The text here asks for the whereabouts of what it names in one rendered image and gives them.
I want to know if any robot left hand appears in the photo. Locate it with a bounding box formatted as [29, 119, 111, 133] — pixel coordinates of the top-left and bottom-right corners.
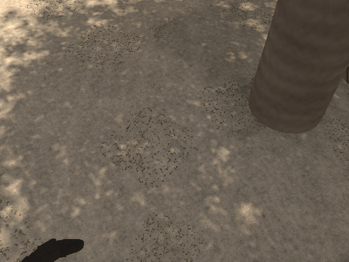
[19, 239, 84, 262]

